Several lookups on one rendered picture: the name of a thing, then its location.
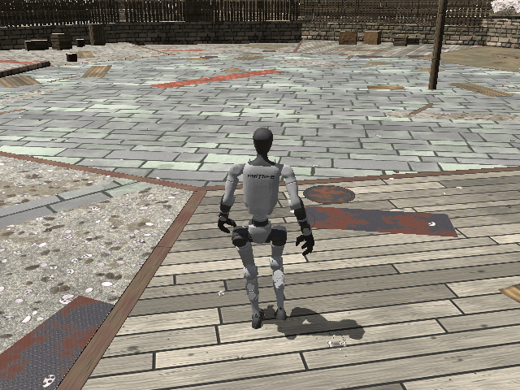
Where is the left robot thigh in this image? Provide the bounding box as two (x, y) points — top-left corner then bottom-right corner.
(232, 226), (258, 280)

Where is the robot right upper arm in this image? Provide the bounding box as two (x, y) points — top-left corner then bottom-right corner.
(279, 164), (301, 210)

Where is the robot right hand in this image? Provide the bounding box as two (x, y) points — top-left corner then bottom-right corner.
(296, 232), (314, 256)

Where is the robot left hand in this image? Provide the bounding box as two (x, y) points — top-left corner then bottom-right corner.
(218, 218), (236, 233)

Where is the robot right forearm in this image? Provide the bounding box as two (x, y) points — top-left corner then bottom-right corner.
(294, 197), (312, 236)

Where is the robot left foot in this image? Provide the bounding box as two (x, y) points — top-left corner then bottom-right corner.
(252, 308), (264, 329)

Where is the robot left upper arm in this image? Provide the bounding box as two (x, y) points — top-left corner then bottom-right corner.
(222, 162), (245, 206)

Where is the robot left forearm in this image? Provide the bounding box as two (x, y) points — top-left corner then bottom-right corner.
(219, 195), (232, 221)

